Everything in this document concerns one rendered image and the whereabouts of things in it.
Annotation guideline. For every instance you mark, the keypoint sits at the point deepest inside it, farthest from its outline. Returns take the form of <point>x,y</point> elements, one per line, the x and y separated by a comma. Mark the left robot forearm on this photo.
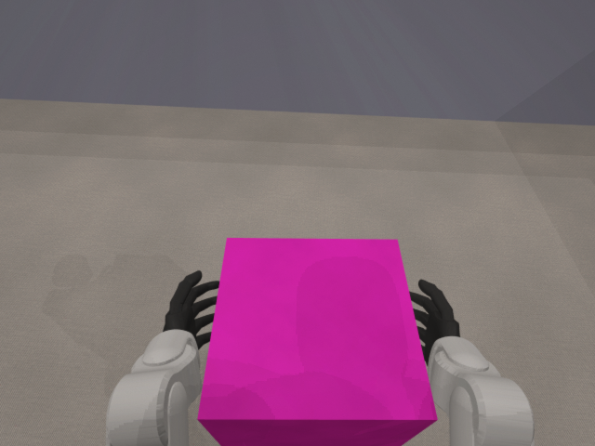
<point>149,407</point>

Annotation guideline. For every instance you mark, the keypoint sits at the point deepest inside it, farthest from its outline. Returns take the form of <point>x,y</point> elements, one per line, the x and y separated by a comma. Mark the carton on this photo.
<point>314,343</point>

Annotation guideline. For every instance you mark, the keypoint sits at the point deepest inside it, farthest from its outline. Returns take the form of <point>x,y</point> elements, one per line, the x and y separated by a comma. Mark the left robot hand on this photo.
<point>183,310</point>

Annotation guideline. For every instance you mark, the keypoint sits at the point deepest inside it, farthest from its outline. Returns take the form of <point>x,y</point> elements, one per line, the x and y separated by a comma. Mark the right robot hand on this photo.
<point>439,322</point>

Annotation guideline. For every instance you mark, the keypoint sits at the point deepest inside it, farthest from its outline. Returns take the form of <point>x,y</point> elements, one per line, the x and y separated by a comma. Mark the right robot forearm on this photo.
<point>484,409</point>

